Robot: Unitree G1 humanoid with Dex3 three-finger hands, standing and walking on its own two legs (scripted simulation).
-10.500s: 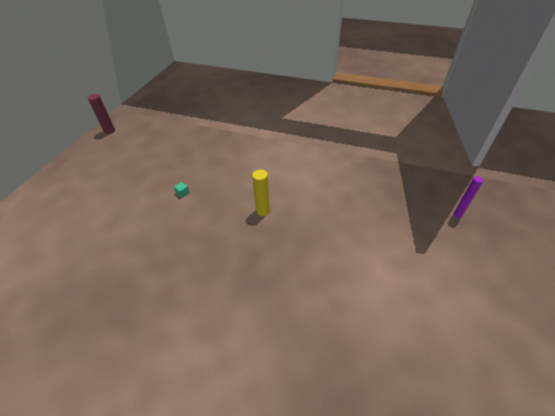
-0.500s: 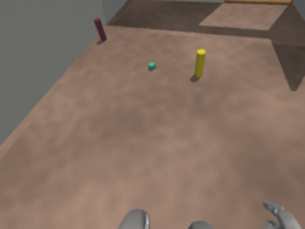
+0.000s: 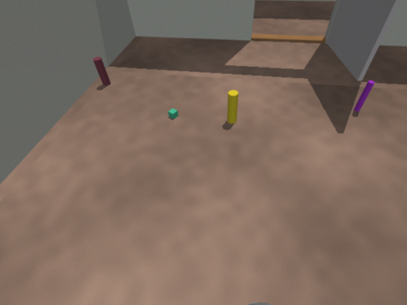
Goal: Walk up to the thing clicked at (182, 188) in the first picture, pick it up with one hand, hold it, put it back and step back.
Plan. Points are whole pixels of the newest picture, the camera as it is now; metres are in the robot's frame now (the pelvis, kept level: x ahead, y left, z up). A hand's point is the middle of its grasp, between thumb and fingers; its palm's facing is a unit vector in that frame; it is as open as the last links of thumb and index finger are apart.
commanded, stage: walk up
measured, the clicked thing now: (173, 113) +1.58 +0.26 -0.71
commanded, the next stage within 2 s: stand in 1.14 s
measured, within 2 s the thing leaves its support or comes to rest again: neither
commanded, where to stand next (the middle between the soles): +0.08 +0.04 m, yaw +0 degrees
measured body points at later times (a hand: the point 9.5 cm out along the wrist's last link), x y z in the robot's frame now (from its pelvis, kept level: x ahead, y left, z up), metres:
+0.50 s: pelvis +0.01 +0.01 +0.03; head +0.02 +0.00 +0.48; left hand +0.10 +0.31 -0.09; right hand +0.06 -0.30 -0.11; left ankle +0.03 +0.14 -0.70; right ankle +0.05 -0.12 -0.70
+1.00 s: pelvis +0.03 +0.02 +0.04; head +0.05 +0.01 +0.49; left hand +0.16 +0.31 -0.09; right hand +0.11 -0.29 -0.09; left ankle +0.03 +0.14 -0.70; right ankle +0.05 -0.12 -0.70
